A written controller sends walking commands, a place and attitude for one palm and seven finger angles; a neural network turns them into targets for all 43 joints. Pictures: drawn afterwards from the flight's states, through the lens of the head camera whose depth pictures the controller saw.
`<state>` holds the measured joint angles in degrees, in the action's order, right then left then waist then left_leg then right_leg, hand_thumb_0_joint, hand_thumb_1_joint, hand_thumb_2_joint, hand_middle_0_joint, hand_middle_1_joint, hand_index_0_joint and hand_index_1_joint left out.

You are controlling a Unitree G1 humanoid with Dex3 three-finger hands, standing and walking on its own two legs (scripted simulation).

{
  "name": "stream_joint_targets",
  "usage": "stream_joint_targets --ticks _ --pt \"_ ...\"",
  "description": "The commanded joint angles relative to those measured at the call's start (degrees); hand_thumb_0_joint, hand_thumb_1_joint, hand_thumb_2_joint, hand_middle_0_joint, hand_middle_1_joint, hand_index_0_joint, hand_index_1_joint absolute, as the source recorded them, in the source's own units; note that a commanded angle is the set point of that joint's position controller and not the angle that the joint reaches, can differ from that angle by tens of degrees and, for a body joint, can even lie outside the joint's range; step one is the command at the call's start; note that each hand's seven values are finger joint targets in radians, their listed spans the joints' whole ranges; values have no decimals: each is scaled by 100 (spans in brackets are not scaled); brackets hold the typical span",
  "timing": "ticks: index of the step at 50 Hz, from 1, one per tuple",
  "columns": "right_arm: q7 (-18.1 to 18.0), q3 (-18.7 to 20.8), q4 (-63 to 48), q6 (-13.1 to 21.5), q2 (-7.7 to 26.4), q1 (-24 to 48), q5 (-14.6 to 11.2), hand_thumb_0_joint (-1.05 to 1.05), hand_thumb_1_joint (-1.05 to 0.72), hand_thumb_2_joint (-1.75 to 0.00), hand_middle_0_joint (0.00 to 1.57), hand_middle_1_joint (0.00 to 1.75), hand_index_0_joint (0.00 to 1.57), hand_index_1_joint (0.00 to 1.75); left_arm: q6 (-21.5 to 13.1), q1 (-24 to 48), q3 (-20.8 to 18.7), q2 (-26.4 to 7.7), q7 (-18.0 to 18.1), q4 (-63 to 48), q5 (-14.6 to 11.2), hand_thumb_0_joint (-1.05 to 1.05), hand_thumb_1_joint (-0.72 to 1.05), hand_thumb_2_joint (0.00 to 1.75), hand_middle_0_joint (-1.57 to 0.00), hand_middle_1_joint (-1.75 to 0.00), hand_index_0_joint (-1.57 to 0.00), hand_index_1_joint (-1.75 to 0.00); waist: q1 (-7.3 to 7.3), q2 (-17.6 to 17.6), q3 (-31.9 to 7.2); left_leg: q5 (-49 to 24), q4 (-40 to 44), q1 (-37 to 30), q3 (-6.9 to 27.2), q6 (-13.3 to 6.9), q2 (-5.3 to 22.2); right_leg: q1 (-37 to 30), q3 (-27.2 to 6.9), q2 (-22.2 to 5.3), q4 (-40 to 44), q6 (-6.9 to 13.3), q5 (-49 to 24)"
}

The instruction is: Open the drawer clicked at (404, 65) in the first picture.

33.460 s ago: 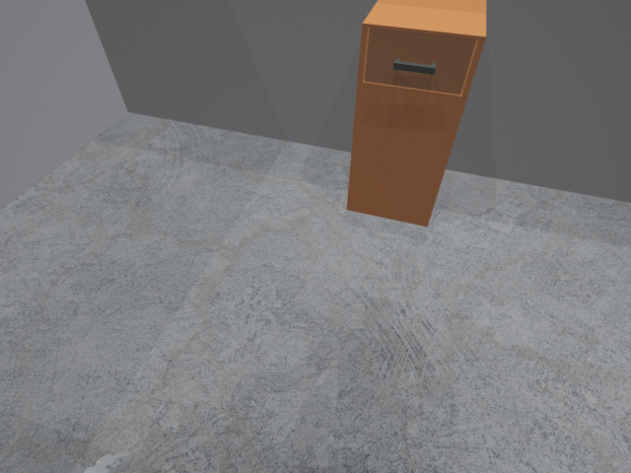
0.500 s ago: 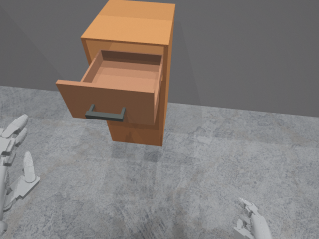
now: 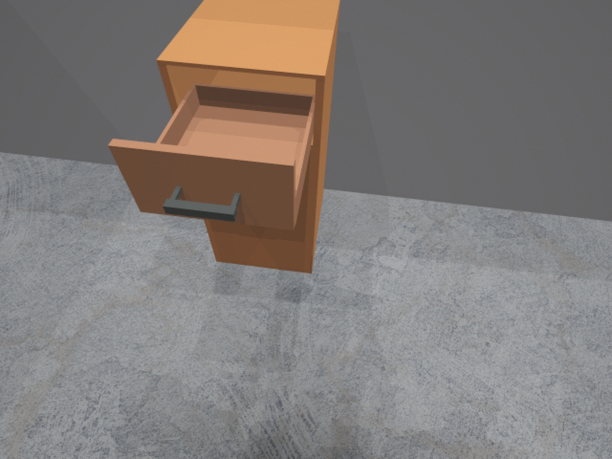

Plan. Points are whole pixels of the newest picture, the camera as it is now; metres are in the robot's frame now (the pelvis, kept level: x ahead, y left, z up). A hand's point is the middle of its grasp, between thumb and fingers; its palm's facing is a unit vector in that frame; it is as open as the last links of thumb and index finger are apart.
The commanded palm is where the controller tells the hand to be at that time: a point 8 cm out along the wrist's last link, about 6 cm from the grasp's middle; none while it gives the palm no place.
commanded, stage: let the arm hang, fingers relaxed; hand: left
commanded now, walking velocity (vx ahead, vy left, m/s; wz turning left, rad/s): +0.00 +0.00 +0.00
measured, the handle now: (203, 202) +0.54 +0.23 -0.05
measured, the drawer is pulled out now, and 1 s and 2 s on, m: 0.29 0.29 0.29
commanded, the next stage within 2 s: look to check the result in 0.58 s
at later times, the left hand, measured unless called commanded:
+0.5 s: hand out of the picture +0.01 +0.16 -0.18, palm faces +0.01 -0.98 -0.17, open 7.3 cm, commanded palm none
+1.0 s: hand out of the picture +0.01 +0.15 -0.17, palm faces +0.03 -0.98 -0.19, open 7.4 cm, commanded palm none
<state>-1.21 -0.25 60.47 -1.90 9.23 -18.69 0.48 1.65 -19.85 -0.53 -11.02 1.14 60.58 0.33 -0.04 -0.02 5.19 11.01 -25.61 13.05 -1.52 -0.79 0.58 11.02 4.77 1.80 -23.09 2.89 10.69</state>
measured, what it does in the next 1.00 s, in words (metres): stands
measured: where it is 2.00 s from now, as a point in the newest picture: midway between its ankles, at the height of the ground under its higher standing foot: outside the picture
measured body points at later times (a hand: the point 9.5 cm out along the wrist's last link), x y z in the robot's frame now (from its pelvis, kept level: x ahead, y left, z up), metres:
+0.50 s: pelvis +0.01 +0.00 +0.00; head +0.02 +0.00 +0.45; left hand +0.01 +0.21 -0.16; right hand -0.02 -0.20 -0.16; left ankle +0.03 +0.11 -0.74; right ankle +0.02 -0.09 -0.74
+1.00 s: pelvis +0.02 -0.01 +0.00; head +0.04 -0.02 +0.45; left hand +0.01 +0.20 -0.15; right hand +0.00 -0.21 -0.17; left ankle +0.03 +0.11 -0.74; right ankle +0.02 -0.09 -0.74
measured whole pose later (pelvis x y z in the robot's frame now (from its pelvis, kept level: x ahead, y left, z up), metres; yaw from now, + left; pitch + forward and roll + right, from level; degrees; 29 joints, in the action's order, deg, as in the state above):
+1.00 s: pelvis +0.02 -0.01 +0.00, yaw -1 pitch -2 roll +0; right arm -2.3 0.4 64.8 0.1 6.2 -17.3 0.3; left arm -0.4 -16.9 -0.8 -6.5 2.3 65.5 0.3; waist 0.4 -1.2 3.7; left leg 11.4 -21.9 8.7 -2.8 0.0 0.8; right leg 8.5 3.3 2.1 -22.4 3.5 12.3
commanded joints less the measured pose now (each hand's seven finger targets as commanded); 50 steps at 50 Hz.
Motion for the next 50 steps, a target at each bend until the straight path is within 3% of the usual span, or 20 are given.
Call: stream_joint_targets --ticks 1,4,9,12,21,26,32,40,50 --pt "-59 108 -78 120 462 -304 23 0 -90 -90 20 30 20 30 -179 -84 -89 -518 45 -51 16 0 90 90 -20 -30 -20 -30 49 -25 50 418 604 -19 526 -129 422 347 -890 -721 803 84 985" --pt "-67 106 61 131 387 -430 25 0 -90 -90 20 30 20 30 -189 -181 -67 -435 64 104 13 0 90 90 -20 -30 -20 -30 48 142 77 400 640 -37 508 -146 428 360 -886 -695 799 68 997" --pt "-84 97 212 166 274 -452 21 0 -90 -90 20 30 20 30 -204 -260 -51 -342 95 232 13 0 90 90 -20 -30 -20 -30 25 24 117 263 716 -70 490 -152 456 311 -854 -672 688 53 671" --pt "-86 113 239 174 242 -440 7 0 -90 -90 20 30 20 30 -215 -319 -55 -314 109 267 23 0 90 90 -20 -30 -20 -30 6 147 159 255 728 -119 485 -150 459 371 -866 -639 671 42 648" --pt "-105 113 321 206 87 -493 23 0 -90 -90 20 30 20 30 -221 -212 -92 -201 118 263 30 0 90 90 -20 -30 -20 -30 22 -207 262 320 809 17 473 -126 437 312 -867 -640 600 49 487" --pt "-124 124 308 234 83 -481 20 0 -90 -90 20 30 20 30 -234 -208 -105 -155 115 306 29 0 90 90 -20 -30 -20 -30 15 -266 90 119 803 -120 450 -125 470 193 -832 -656 557 44 230" --pt "-137 137 322 243 129 -480 1 0 -90 -90 20 30 20 30 -264 -215 -101 -128 132 338 27 0 90 90 -20 -30 -20 -30 34 -19 -72 -282 711 -368 424 -120 517 120 -826 -656 540 42 -73" --pt "-134 118 381 217 126 -470 8 0 -90 -90 20 30 20 30 -249 -179 -93 -146 138 383 20 0 90 90 -20 -30 -20 -30 46 -45 179 -132 768 -273 404 -94 491 156 -850 -664 624 36 88" --pt "-143 118 401 234 135 -401 10 0 -90 -90 20 30 20 30 -275 -169 -107 -141 144 389 21 0 90 90 -20 -30 -20 -30 41 -18 4 -440 700 -428 369 -85 503 20 -842 -697 596 49 -304"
